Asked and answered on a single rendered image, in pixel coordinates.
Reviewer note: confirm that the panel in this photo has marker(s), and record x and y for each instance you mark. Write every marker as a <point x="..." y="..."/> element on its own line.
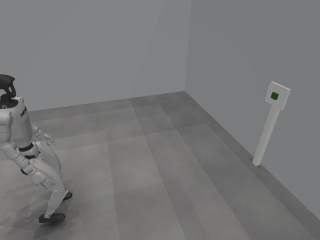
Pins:
<point x="277" y="105"/>

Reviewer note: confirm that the right robot upper arm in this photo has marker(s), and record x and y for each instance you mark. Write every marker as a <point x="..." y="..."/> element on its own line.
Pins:
<point x="6" y="121"/>

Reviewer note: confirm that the robot right hand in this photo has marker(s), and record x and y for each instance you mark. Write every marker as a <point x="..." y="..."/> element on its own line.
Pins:
<point x="38" y="177"/>

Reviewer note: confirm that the button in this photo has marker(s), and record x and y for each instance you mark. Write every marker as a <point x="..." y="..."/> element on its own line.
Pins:
<point x="274" y="95"/>

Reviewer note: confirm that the robot left hand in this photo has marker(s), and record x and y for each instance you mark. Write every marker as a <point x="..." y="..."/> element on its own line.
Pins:
<point x="47" y="137"/>

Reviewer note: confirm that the right robot forearm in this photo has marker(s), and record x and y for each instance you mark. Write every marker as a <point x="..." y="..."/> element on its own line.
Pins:
<point x="19" y="159"/>

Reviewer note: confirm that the left robot upper arm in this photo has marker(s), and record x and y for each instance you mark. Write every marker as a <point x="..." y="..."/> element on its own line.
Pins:
<point x="19" y="98"/>

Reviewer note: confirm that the left robot forearm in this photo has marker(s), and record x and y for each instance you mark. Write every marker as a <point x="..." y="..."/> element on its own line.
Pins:
<point x="36" y="131"/>

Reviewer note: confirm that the robot torso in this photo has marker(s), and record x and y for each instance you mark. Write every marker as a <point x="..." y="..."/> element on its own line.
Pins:
<point x="21" y="130"/>

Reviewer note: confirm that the humanoid robot head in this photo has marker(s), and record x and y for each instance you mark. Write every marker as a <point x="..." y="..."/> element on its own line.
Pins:
<point x="6" y="81"/>

